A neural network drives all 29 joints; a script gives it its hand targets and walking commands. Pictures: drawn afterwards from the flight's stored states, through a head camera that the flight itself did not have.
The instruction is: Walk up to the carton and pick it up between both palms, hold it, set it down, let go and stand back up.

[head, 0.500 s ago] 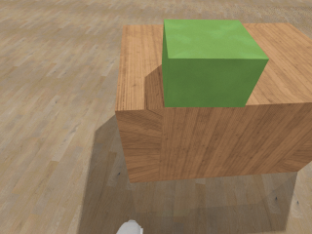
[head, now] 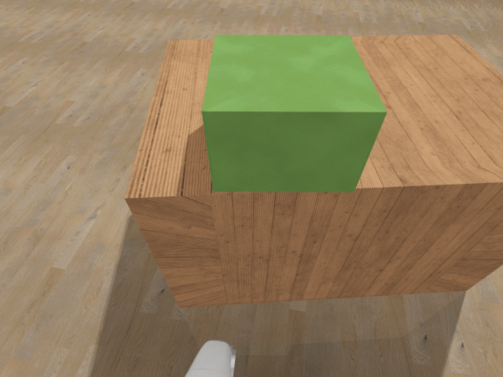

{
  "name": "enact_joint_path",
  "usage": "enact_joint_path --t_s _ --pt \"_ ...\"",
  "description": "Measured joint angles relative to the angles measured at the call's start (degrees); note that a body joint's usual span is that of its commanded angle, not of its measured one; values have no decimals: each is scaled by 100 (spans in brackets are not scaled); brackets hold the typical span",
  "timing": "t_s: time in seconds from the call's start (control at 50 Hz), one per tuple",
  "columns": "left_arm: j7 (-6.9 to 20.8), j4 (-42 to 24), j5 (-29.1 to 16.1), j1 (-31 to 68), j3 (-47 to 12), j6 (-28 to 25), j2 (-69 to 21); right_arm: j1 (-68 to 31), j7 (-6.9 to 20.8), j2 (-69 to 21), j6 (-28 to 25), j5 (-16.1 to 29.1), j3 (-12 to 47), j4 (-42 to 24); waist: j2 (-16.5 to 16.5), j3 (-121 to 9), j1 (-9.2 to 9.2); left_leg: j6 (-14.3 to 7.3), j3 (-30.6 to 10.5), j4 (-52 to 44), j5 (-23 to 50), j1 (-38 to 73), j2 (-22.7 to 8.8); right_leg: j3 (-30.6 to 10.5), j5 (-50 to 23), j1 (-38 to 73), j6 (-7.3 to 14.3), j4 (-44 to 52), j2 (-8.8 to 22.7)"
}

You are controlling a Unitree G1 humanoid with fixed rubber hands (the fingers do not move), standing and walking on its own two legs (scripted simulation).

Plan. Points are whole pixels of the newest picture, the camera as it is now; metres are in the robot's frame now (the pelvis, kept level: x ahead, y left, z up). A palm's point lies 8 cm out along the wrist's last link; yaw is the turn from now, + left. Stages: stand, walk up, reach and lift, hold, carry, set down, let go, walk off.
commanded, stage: walk up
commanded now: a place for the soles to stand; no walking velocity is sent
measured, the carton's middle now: (283, 111) +0.65 +0.03 +0.06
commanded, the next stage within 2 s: none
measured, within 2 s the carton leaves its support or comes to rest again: neither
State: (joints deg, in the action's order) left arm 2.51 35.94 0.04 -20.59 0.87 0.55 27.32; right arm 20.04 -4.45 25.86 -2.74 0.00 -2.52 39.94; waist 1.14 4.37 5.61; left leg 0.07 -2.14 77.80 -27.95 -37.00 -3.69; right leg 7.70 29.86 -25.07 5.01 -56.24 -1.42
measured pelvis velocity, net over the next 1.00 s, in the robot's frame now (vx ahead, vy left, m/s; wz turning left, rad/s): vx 0.07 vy -0.06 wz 0.05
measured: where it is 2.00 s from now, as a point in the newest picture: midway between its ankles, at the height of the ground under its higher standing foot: outside the picture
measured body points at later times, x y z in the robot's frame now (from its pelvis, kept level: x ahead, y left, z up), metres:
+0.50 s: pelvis +0.05 -0.07 -0.02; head +0.08 -0.05 +0.43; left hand +0.13 +0.25 -0.12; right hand +0.13 -0.42 -0.08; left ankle +0.12 +0.14 -0.67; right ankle +0.10 -0.19 -0.68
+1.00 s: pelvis +0.07 -0.06 -0.01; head +0.11 -0.06 +0.44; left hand +0.15 +0.26 -0.09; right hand +0.21 -0.37 -0.10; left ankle +0.07 +0.10 -0.68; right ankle +0.10 -0.19 -0.68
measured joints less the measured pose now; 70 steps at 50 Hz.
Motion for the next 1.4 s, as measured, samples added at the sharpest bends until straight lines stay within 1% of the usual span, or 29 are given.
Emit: enact_joint_path --t_s 0.06,0.16,0.18,0.2,0.22,0.24,0.28,0.32,0.38,0.42,0.46,0.48,0.5,0.52,0.54,0.58,0.62,0.7,0.76,0.78,0.84,0.9,1.02,1.18,1.24,1.28,1.32,1.36,1.4 --pt "-49 0 0 1 -3 -34 -1 -195 0 2 0 0 -1 -3 -110 1 76 0 -2 -385 241 -36 -2 55 -8 233 28 244 -28" --pt "-53 2 0 1 -3 -28 -3 -459 0 4 -53 0 0 -4 -142 2 125 0 -1 -1878 354 140 -3 63 51 277 34 358 -34" --pt "-53 2 0 0 -4 -7 -4 -448 0 5 -96 0 0 -6 -141 3 117 0 1 -2352 640 309 -4 65 93 276 33 316 -34" --pt "-58 6 1 9 -4 9 -1 -443 0 -4 -152 0 -1 -3 -96 63 87 45 22 -2622 911 459 25 52 121 246 32 132 13" --pt "-64 9 1 12 -4 28 -4 -440 -1 -26 -195 0 -2 -1 9 151 47 70 100 -2599 929 531 87 2 61 141 2 -221 124" --pt "-64 9 1 12 -4 63 -24 -404 -4 -31 -218 0 -3 2 60 206 5 74 141 -2532 854 593 103 -84 43 9 -92 -602 145" --pt "-64 10 1 14 -3 159 -33 -263 -47 -28 -221 0 -5 3 123 238 -140 74 140 -2484 714 731 98 -270 125 -312 -330 -1451 145" --pt "-64 6 1 12 -3 230 1 -127 -127 -29 -217 0 -4 2 233 236 -290 74 144 -2485 637 859 63 -491 134 -624 -447 -1989 216" --pt "-24 3 0 10 -1 247 118 45 -144 -29 -205 0 -2 1 510 233 -485 74 147 -2475 566 992 47 -816 105 -812 -454 -1987 478" --pt "17 -1 0 10 13 251 142 77 -143 -23 -170 0 -1 0 654 224 -525 74 148 -2419 499 975 -9 -980 109 -790 -455 -1618 607" --pt "50 -7 -1 6 15 206 146 68 -143 12 -124 0 0 0 689 216 -518 74 89 -2236 397 820 -91 -998 -6 -512 -455 -619 696" --pt "48 -3 -1 16 14 144 107 20 -143 60 -80 0 -2 7 581 295 -522 73 -72 -2016 283 711 -147 -899 -18 -494 -469 -576 618" --pt "48 0 0 17 15 92 36 -19 -143 98 -21 0 -1 10 426 380 -537 73 -273 -1677 -6 579 -150 -750 21 -516 -473 -735 528" --pt "47 1 0 17 15 83 -41 -25 -143 98 35 0 0 8 298 413 -537 73 -373 -1348 -236 443 -104 -616 66 -523 -464 -842 471" --pt "47 3 0 16 14 98 -128 -25 -143 90 89 0 1 11 196 394 -505 74 -378 -1100 -375 334 -29 -528 87 -523 -445 -862 433" --pt "30 17 0 15 15 101 -288 -64 -139 92 126 0 1 10 28 334 -398 74 -356 -777 -291 227 145 -466 37 -503 -412 -741 369" --pt "-11 15 0 16 16 56 -354 -162 -95 92 127 0 1 8 -113 310 -359 74 -317 -763 -102 224 202 -423 -71 -452 -401 -541 338" --pt "-120 16 0 17 15 -135 -356 -268 22 95 126 0 1 8 -281 258 -357 74 -321 -961 -129 404 201 -389 -103 -446 -401 -397 413" --pt "-136 18 0 21 14 -183 -357 -278 100 97 127 0 1 6 -423 244 -373 74 -325 -1836 -178 890 201 -383 -41 -450 -441 -407 501" --pt "-151 19 0 38 16 -175 -356 -284 116 74 126 0 2 9 -441 254 -381 106 -312 -1923 -259 932 234 -396 -23 -445 -476 -411 544" --pt "-206 18 0 71 16 -176 -354 -283 125 -67 114 0 1 9 -385 229 -380 136 -245 -1920 -256 932 334 -470 -18 -436 -509 -394 641" --pt "-259 18 0 145 15 -202 -354 -326 125 -166 114 0 0 8 -328 181 -380 136 -245 -1914 -233 918 334 -470 -23 -424 -547 -350 641" --pt "-264 19 0 280 15 -279 -354 -548 125 -173 113 0 0 8 -207 116 -413 136 -245 -1822 -199 870 337 -466 -59 -423 -559 -348 644" --pt "-267 19 0 414 15 -154 -354 -561 144 -183 90 0 0 9 -75 96 -447 136 -250 -1808 -138 865 343 -469 -172 -423 -572 -348 645" --pt "-267 20 0 414 15 -155 -354 -562 144 -183 100 0 0 10 -61 93 -430 136 -260 -1813 -92 856 345 -461 -219 -422 -572 -332 645" --pt "-261 20 0 414 15 -162 -353 -549 144 -176 100 0 0 10 -70 82 -436 136 -251 -1765 -186 822 352 -445 -240 -422 -572 -327 679" --pt "-260 21 0 414 15 -166 -354 -529 149 -165 101 0 0 9 -107 80 -443 136 -234 -1774 -3 796 356 -433 -259 -422 -577 -327 714" --pt "-260 21 0 414 15 -155 -354 -488 192 -172 92 0 1 9 -106 76 -447 136 -208 -1774 11 795 393 -456 -279 -422 -581 -322 753" --pt "-260 23 0 414 15 -101 -353 -418 220 -185 75 0 1 10 -121 61 -464 136 -222 -1772 -8 785 395 -465 -194 -422 -546 -328 727"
